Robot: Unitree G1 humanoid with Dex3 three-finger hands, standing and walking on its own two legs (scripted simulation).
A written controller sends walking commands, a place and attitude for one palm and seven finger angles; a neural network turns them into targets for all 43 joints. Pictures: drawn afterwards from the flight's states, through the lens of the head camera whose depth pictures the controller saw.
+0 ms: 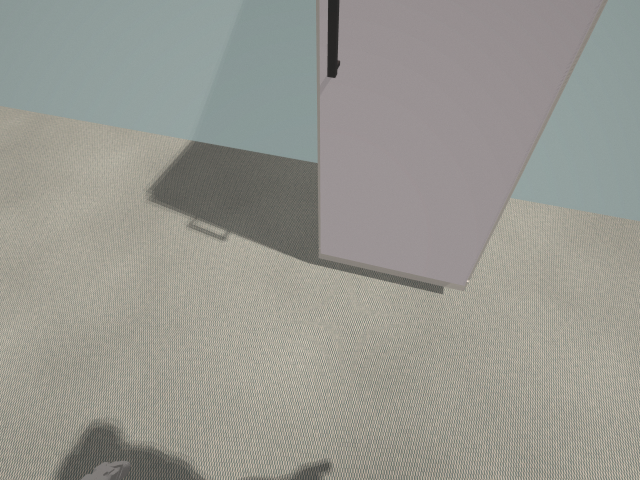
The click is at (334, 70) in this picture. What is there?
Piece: fridge door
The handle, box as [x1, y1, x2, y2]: [327, 0, 339, 77]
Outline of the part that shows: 328,0 327,76 334,77 336,75 336,69 339,65 339,61 337,60 338,0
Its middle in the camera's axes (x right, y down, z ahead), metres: +0.03 -0.50 +0.79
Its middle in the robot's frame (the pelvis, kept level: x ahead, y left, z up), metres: +0.96 +0.01 +0.21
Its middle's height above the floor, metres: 0.98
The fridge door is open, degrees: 0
